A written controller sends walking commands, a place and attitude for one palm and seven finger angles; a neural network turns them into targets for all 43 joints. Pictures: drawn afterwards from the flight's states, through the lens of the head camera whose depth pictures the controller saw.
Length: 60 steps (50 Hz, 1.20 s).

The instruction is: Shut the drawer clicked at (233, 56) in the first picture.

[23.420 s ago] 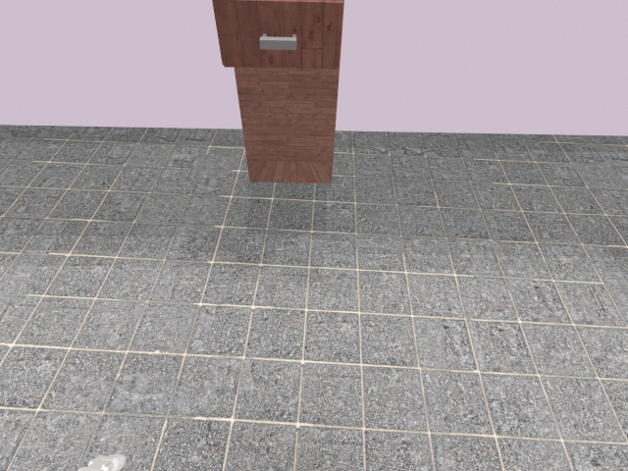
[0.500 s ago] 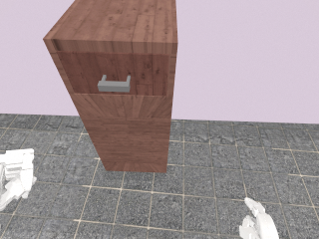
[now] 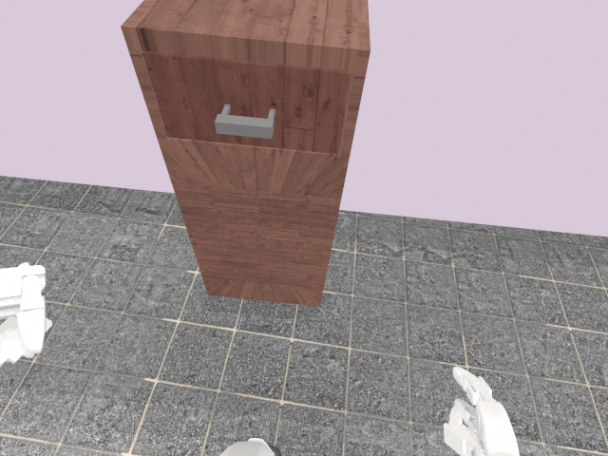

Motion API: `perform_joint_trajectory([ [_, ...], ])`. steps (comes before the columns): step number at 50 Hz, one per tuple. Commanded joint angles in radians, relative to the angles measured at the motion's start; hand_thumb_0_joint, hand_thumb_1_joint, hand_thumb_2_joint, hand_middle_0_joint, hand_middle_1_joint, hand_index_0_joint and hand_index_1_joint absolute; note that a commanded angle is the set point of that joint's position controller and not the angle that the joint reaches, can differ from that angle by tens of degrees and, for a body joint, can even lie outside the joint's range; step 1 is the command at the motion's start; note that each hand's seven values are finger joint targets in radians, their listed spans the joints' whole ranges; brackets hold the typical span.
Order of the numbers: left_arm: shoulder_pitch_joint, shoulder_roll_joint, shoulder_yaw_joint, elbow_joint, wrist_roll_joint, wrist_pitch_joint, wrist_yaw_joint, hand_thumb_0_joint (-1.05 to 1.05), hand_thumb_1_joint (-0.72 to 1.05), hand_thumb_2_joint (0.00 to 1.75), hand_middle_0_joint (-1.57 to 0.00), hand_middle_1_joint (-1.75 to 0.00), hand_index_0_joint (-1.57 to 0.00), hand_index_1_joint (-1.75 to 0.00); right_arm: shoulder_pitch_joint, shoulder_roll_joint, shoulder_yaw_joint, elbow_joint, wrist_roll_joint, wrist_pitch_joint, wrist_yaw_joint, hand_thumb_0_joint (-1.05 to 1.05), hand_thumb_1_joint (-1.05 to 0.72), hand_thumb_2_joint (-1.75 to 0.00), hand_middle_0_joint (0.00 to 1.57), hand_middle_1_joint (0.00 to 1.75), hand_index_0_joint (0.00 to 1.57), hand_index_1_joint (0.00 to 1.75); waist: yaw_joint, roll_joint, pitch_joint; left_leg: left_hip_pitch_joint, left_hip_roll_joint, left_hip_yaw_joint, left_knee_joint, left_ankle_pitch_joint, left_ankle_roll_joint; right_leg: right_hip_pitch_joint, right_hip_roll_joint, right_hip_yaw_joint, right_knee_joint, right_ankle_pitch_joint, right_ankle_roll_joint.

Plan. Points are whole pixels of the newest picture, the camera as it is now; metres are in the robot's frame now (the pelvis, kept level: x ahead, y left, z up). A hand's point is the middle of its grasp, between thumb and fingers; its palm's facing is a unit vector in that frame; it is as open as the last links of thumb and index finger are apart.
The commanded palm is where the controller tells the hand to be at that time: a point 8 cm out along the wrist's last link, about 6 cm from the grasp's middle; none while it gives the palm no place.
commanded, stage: step back with the hand held close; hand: left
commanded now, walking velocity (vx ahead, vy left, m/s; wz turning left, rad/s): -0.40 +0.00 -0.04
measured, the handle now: (247, 119) +0.66 +0.15 +0.05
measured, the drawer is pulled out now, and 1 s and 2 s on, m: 0.00 0.00 0.00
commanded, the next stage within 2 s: stop stepping back and stand still in 0.48 s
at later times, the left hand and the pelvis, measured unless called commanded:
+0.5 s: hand out of the picture +0.12 +0.25 +0.18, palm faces +0.32 -0.84 -0.43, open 3.3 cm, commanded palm +0.07 +0.29 +0.19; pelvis -0.07 +0.01 +0.01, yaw -3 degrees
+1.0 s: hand out of the picture +0.07 +0.30 +0.17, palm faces +0.35 -0.89 -0.31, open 3.3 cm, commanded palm -0.01 +0.33 +0.19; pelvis -0.17 +0.06 +0.00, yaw -6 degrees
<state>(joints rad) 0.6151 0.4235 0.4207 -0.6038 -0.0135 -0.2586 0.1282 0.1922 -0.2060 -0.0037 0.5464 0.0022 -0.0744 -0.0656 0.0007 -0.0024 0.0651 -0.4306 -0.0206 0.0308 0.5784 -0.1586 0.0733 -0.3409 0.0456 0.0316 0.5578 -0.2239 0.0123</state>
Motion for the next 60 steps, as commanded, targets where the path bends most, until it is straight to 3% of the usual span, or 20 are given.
perform_joint_trajectory([
  [1, 0.002, 0.120, 0.083, -0.208, -0.016, -0.064, 0.007, 0.00, 0.90, 0.90, -1.40, -1.60, -1.40, -1.60, -0.076, -0.149, -0.070, -0.150, 0.001, -0.055, -0.006, 0.00, -0.90, -0.90, 0.20, 0.30, 0.20, 0.30, -0.010, 0.023, -0.190, -0.091, 0.131, -0.160, -0.160, -0.258, 0.010, 0.204, -0.081, 0.158, -0.033, 0.159, -0.029],
  [9, -0.017, 0.162, 0.098, -0.223, -0.027, -0.086, 0.040, 0.00, 0.90, 0.90, -1.40, -1.60, -1.40, -1.60, -0.067, -0.131, -0.073, -0.121, -0.007, -0.027, -0.008, 0.00, -0.90, -0.90, 0.20, 0.30, 0.20, 0.30, -0.035, -0.004, -0.154, 0.149, 0.061, -0.140, 0.004, -0.209, -0.041, -0.160, -0.169, 0.175, -0.201, -0.089, -0.089],
  [14, -0.036, 0.180, 0.154, -0.246, -0.001, -0.098, 0.029, 0.00, 0.90, 0.90, -1.40, -1.60, -1.40, -1.60, -0.099, -0.148, -0.079, -0.143, -0.020, -0.069, -0.019, 0.00, -0.90, -0.90, 0.20, 0.30, 0.20, 0.30, -0.015, 0.276, -0.169, -0.325, 0.385, -0.494, -0.541, -0.624, 0.102, 0.241, 0.083, 0.031, 0.516, -0.178, 0.008],
  [16, 0.011, 0.153, 0.139, -0.210, -0.019, -0.090, 0.027, 0.00, 0.90, 0.90, -1.40, -1.60, -1.40, -1.60, -0.088, -0.139, -0.088, -0.123, -0.019, -0.083, -0.002, 0.00, -0.90, -0.90, 0.20, 0.30, 0.20, 0.30, 0.003, 0.140, -0.194, -0.158, 0.343, -0.365, -0.456, -0.472, 0.078, 0.138, 0.071, 0.021, 0.522, -0.249, -0.003],
  [23, -0.047, 0.132, 0.036, -0.238, -0.054, -0.101, 0.008, 0.00, 0.90, 0.90, -1.40, -1.60, -1.40, -1.60, -0.038, -0.112, -0.062, -0.034, -0.037, -0.098, 0.022, 0.00, -0.90, -0.90, 0.20, 0.30, 0.20, 0.30, 0.007, 0.197, -0.264, 0.301, 0.219, -0.149, -0.377, -0.118, -0.130, 0.106, 0.008, -0.058, -0.270, -0.237, -0.060],
  [27, -0.178, 0.246, 0.117, -0.233, -0.044, -0.114, 0.021, 0.00, 0.90, 0.90, -1.40, -1.60, -1.40, -1.60, -0.070, -0.071, -0.022, -0.031, -0.045, -0.090, -0.002, 0.00, -0.90, -0.90, 0.20, 0.30, 0.20, 0.30, -0.007, -0.047, -0.200, 0.378, 0.078, 0.013, 0.081, -0.040, -0.109, -0.161, -0.298, 0.089, -0.316, 0.229, -0.117],
  [29, -0.150, 0.175, 0.061, -0.174, -0.050, -0.077, 0.000, 0.00, 0.90, 0.90, -1.40, -1.60, -1.40, -1.60, -0.094, -0.115, -0.059, -0.037, -0.009, -0.098, -0.015, 0.00, -0.90, -0.90, 0.20, 0.30, 0.20, 0.30, -0.027, -0.193, -0.189, 0.420, 0.052, -0.029, 0.072, 0.024, -0.095, -0.205, -0.194, -0.011, -0.219, 0.099, -0.082],
  [31, -0.052, 0.160, 0.072, -0.181, -0.064, -0.041, -0.009, 0.00, 0.90, 0.90, -1.40, -1.60, -1.40, -1.60, -0.116, -0.122, -0.047, -0.076, -0.003, -0.081, -0.019, 0.00, -0.90, -0.90, 0.20, 0.30, 0.20, 0.30, -0.019, 0.072, -0.169, 0.391, 0.090, -0.119, -0.114, 0.007, -0.072, -0.165, -0.070, -0.063, -0.120, -0.144, -0.038],
  [33, 0.009, 0.172, 0.117, -0.215, -0.078, -0.037, -0.008, 0.00, 0.90, 0.90, -1.40, -1.60, -1.40, -1.60, -0.146, -0.135, -0.046, -0.120, -0.006, -0.080, -0.011, 0.00, -0.90, -0.90, 0.20, 0.30, 0.20, 0.30, 0.006, 0.311, -0.123, 0.159, 0.159, -0.287, -0.480, -0.501, -0.112, 0.024, 0.080, -0.112, -0.009, -0.433, -0.041],
  [35, 0.076, 0.222, 0.187, -0.263, -0.080, -0.033, -0.004, 0.00, 0.90, 0.90, -1.40, -1.60, -1.40, -1.60, -0.131, -0.127, -0.045, -0.128, -0.018, -0.074, -0.004, 0.00, -0.90, -0.90, 0.20, 0.30, 0.20, 0.30, 0.026, 0.354, -0.175, 0.012, 0.163, -0.305, -0.607, -0.623, -0.205, 0.238, 0.149, -0.153, 0.079, -0.436, -0.061],
  [37, 0.176, 0.215, 0.177, -0.267, -0.078, -0.040, -0.014, 0.00, 0.90, 0.90, -1.40, -1.60, -1.40, -1.60, -0.077, -0.096, -0.045, -0.119, -0.007, -0.062, 0.010, 0.00, -0.90, -0.90, 0.20, 0.30, 0.20, 0.30, 0.029, 0.171, -0.238, 0.114, 0.027, -0.051, -0.244, -0.367, -0.193, 0.207, 0.053, -0.085, -0.184, -0.395, -0.095],
  [39, 0.150, 0.212, 0.195, -0.312, -0.105, -0.029, -0.005, 0.00, 0.90, 0.90, -1.40, -1.60, -1.40, -1.60, -0.061, -0.109, -0.070, -0.109, 0.007, -0.044, 0.002, 0.00, -0.90, -0.90, 0.20, 0.30, 0.20, 0.30, 0.007, -0.259, -0.180, 0.268, -0.040, -0.074, 0.515, -0.170, -0.117, -0.352, -0.320, 0.312, -0.423, -0.518, -0.232],
  [43, -0.131, 0.096, 0.045, -0.141, -0.033, -0.004, 0.025, 0.00, 0.90, 0.90, -1.40, -1.60, -1.40, -1.60, -0.049, -0.125, -0.045, -0.043, 0.001, -0.084, -0.018, 0.00, -0.90, -0.90, 0.20, 0.30, 0.20, 0.30, -0.056, -0.004, 0.032, 0.157, 0.081, -0.063, -0.002, -0.148, -0.062, -0.156, -0.211, 0.032, -0.177, -0.311, -0.090],
  [46, -0.220, 0.095, 0.006, -0.152, -0.006, -0.024, 0.041, 0.00, 0.90, 0.90, -1.40, -1.60, -1.40, -1.60, -0.030, -0.160, -0.049, -0.058, 0.009, -0.147, -0.037, 0.00, -0.90, -0.90, 0.20, 0.30, 0.20, 0.30, -0.014, 0.232, -0.068, 0.270, 0.247, -0.411, -0.288, 0.029, 0.018, -0.093, -0.026, -0.067, 0.172, -0.154, 0.000],
  [47, -0.262, 0.118, 0.007, -0.234, -0.016, -0.034, 0.031, 0.00, 0.90, 0.90, -1.40, -1.60, -1.40, -1.60, -0.044, -0.122, -0.043, -0.037, -0.004, -0.159, -0.029, 0.00, -0.90, -0.90, 0.20, 0.30, 0.20, 0.30, -0.036, 0.343, -0.122, 0.309, 0.266, -0.522, -0.402, -0.098, -0.044, -0.128, -0.023, -0.020, 0.316, -0.297, -0.001],
  [50, -0.060, 0.131, 0.042, -0.339, -0.017, -0.031, 0.030, 0.00, 0.90, 0.90, -1.40, -1.60, -1.40, -1.60, -0.066, -0.102, -0.041, -0.066, -0.008, -0.164, 0.015, 0.00, -0.90, -0.90, 0.20, 0.30, 0.20, 0.30, 0.001, 0.170, -0.180, 0.228, 0.264, -0.442, -0.464, -0.412, -0.050, -0.037, -0.031, 0.020, 0.363, -0.228, -0.020],
  [56, 0.113, 0.125, 0.072, -0.200, -0.021, 0.033, 0.041, 0.00, 0.90, 0.90, -1.40, -1.60, -1.40, -1.60, -0.102, -0.090, -0.032, -0.103, -0.030, -0.063, 0.010, 0.00, -0.90, -0.90, 0.20, 0.30, 0.20, 0.30, 0.019, 0.212, -0.119, -0.149, 0.167, -0.153, -0.381, -0.491, -0.087, 0.395, 0.029, -0.125, -0.057, -0.308, -0.081],
  [58, 0.034, 0.156, 0.084, -0.185, -0.022, 0.055, 0.030, 0.00, 0.90, 0.90, -1.40, -1.60, -1.40, -1.60, -0.083, -0.077, -0.046, -0.090, -0.013, -0.024, -0.001, 0.00, -0.90, -0.90, 0.20, 0.30, 0.20, 0.30, 0.005, -0.204, -0.111, -0.115, 0.001, 0.018, 0.272, -0.310, -0.087, 0.191, -0.233, 0.214, -0.351, -0.330, -0.179],
  [59, -0.018, 0.153, 0.103, -0.196, -0.043, 0.052, 0.033, 0.00, 0.90, 0.90, -1.40, -1.60, -1.40, -1.60, -0.081, -0.082, -0.044, -0.082, -0.014, -0.021, -0.005, 0.00, -0.90, -0.90, 0.20, 0.30, 0.20, 0.30, -0.004, -0.227, -0.091, -0.179, -0.010, -0.017, 0.517, -0.276, -0.082, 0.071, -0.405, 0.431, -0.450, -0.382, -0.262],
  [60, -0.139, 0.243, 0.168, -0.259, -0.049, 0.030, 0.026, 0.00, 0.90, 0.90, -1.40, -1.60, -1.40, -1.60, -0.098, -0.096, -0.031, -0.064, -0.038, -0.021, 0.010, 0.00, -0.90, -0.90, 0.20, 0.30, 0.20, 0.30, -0.036, -0.171, -0.076, -0.115, 0.038, -0.021, 0.649, -0.186, -0.101, -0.097, -0.396, 0.337, -0.395, -0.283, -0.263],
])
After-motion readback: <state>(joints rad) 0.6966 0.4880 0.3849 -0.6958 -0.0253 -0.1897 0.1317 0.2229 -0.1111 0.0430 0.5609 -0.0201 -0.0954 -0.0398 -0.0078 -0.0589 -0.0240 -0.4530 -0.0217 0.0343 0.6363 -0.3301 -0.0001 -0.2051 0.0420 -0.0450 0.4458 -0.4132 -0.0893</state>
